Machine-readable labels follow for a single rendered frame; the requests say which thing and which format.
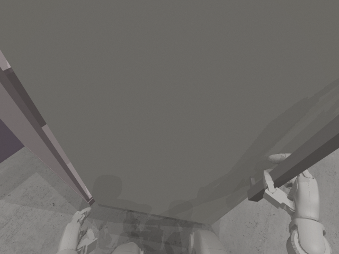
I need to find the left robot hand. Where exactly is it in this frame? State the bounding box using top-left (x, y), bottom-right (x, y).
top-left (57, 207), bottom-right (97, 254)

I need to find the right robot forearm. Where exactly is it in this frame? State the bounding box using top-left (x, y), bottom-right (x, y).
top-left (286, 217), bottom-right (332, 254)

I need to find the handle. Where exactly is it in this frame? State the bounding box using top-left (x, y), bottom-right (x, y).
top-left (247, 115), bottom-right (339, 202)

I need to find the right robot thigh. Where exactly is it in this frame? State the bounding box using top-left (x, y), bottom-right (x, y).
top-left (189, 230), bottom-right (229, 254)

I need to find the left robot thigh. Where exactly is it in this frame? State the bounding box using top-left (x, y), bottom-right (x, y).
top-left (111, 243), bottom-right (144, 254)

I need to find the fridge door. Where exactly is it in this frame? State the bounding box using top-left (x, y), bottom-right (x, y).
top-left (0, 0), bottom-right (339, 225)

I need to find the right robot hand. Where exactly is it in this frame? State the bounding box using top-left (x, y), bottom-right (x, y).
top-left (263, 153), bottom-right (320, 222)

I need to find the robot thigh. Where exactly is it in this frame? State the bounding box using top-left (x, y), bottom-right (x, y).
top-left (111, 243), bottom-right (144, 254)
top-left (189, 230), bottom-right (229, 254)

